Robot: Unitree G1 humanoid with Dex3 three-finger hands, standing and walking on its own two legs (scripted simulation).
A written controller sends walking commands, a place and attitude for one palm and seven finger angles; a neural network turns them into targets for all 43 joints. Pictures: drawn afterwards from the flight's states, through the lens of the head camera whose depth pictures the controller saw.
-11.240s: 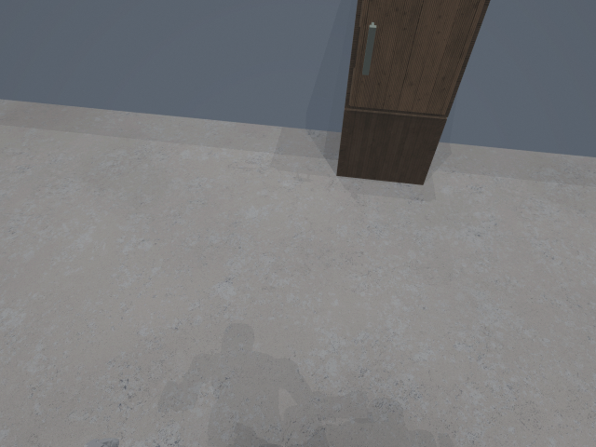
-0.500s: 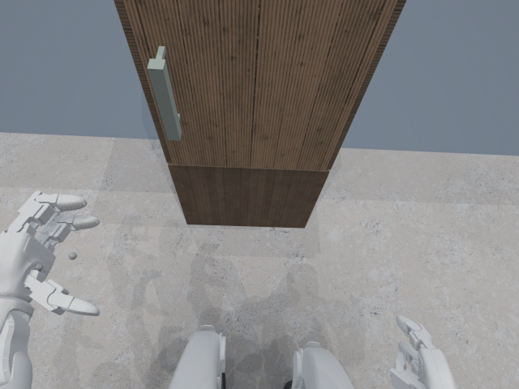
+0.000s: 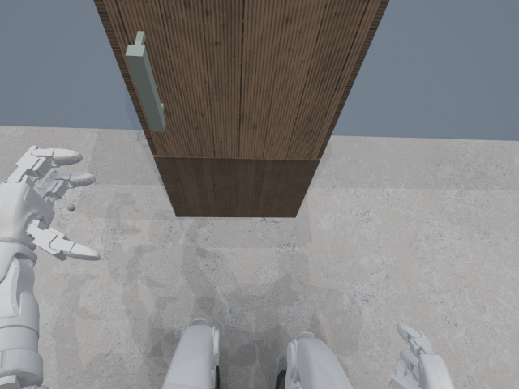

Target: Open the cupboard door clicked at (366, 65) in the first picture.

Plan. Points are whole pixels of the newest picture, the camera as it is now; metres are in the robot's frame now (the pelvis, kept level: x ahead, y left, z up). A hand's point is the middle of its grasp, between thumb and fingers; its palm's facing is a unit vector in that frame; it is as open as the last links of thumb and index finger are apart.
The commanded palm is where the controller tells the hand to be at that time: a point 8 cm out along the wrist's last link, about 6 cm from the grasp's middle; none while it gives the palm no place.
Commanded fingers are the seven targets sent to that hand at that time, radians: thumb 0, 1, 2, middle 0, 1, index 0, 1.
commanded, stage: move the hooked fingers beside the handle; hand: left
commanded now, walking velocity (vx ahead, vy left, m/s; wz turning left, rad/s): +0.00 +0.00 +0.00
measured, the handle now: (150, 85) +0.60 +0.23 +0.03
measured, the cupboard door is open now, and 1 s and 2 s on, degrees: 0 0 0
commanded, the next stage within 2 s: slide the fingers in behind the handle in 2.00 s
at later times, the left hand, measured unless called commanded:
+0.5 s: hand (91, 162) +0.43 +0.28 +0.03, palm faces +0.06 -1.00 -0.03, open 14.0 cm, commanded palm +0.42 +0.32 +0.04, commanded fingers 0.00 -0.50 0.30 -0.30 -1.20 -0.30 -1.20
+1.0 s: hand (110, 124) +0.51 +0.27 +0.03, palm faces +0.07 -1.00 -0.03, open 14.0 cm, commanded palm +0.50 +0.31 +0.03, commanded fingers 0.00 -0.50 0.30 -0.30 -1.20 -0.30 -1.20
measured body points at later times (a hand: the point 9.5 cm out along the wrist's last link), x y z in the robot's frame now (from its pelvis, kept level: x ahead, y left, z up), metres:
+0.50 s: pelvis +0.00 +0.01 +0.00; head +0.14 +0.04 +0.42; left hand +0.42 +0.33 +0.04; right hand +0.08 -0.27 -0.11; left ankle +0.05 +0.11 -0.62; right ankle +0.02 -0.12 -0.62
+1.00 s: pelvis -0.01 +0.01 -0.03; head +0.17 +0.04 +0.39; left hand +0.50 +0.33 +0.03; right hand +0.02 -0.27 -0.13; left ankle +0.05 +0.11 -0.62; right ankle +0.02 -0.12 -0.62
